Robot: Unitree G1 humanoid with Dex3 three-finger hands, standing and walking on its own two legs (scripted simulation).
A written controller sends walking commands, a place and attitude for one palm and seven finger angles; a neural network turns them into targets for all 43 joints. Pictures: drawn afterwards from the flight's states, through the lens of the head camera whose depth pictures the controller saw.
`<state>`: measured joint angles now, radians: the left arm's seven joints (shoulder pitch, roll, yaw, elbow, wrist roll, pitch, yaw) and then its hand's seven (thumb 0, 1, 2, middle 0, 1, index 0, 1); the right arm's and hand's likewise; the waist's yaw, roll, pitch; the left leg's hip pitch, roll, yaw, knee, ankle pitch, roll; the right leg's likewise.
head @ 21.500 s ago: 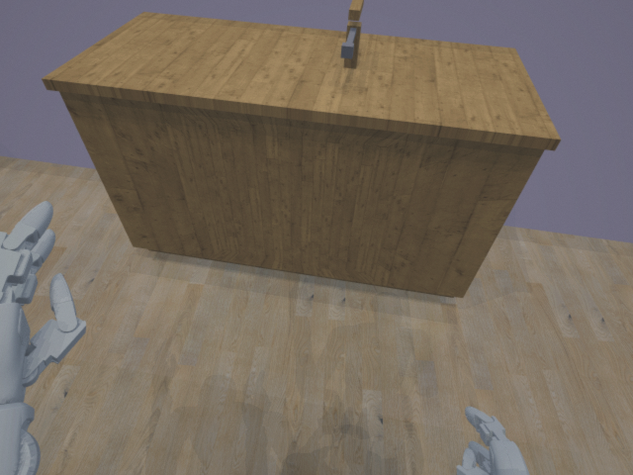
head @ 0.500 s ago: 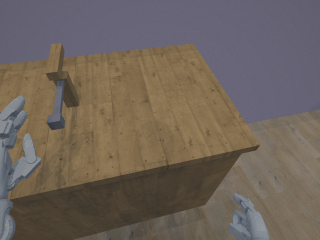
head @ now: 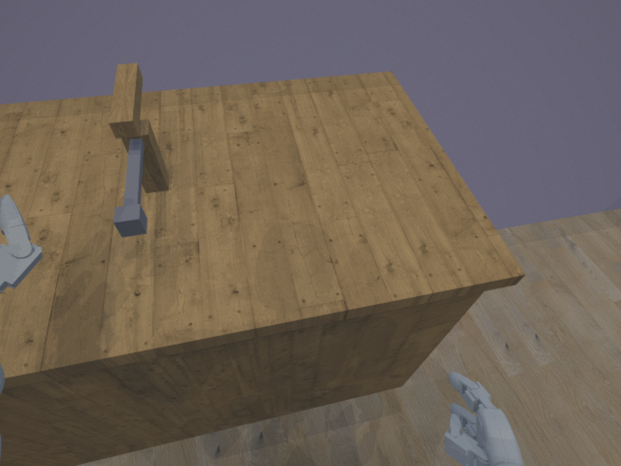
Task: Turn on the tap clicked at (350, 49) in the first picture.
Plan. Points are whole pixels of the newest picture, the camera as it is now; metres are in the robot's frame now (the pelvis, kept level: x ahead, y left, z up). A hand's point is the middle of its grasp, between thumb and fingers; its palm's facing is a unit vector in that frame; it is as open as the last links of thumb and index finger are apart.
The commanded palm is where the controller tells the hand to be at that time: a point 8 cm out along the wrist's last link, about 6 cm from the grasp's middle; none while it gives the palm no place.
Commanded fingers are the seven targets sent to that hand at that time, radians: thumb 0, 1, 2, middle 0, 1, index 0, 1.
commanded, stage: come to a stop and stand still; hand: left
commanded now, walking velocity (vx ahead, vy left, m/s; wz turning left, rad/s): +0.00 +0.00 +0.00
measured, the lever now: (131, 220) +0.35 +0.26 +0.11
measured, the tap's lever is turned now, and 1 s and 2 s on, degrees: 0 0 0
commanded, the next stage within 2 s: look again from close up in 0.18 s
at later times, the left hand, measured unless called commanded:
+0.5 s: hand (56, 293) +0.22 +0.26 +0.16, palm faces +0.38 -0.86 -0.35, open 7.4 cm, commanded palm +0.16 +0.30 +0.18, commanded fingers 0.00 0.90 0.90 -0.20 -0.30 -0.20 -0.30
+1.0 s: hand (83, 284) +0.23 +0.24 +0.16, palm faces +0.34 -0.87 -0.37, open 7.4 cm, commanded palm +0.16 +0.28 +0.18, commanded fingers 0.00 0.90 0.90 -0.20 -0.30 -0.20 -0.30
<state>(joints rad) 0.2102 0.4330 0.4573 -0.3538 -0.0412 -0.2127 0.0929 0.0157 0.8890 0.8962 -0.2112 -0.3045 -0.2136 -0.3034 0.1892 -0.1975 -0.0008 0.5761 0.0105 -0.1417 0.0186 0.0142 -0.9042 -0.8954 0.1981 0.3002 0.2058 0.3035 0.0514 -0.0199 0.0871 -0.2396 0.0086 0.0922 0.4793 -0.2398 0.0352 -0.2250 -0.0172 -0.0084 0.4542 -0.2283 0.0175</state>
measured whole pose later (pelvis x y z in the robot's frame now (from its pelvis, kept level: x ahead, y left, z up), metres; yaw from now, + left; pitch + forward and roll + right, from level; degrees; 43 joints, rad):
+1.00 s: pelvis +0.00 +0.00 +0.00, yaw -2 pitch -1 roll -1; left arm 0.36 0.37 0.37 -0.51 -0.05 -0.19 0.08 0.02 0.89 0.90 -0.21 -0.30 -0.21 -0.30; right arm 0.17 -0.16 0.01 0.53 0.01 -0.12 0.02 0.01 -0.90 -0.90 0.20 0.30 0.21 0.30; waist 0.03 -0.02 0.12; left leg -0.24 0.03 0.11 0.52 -0.26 0.04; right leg -0.21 0.00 -0.05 0.46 -0.23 0.00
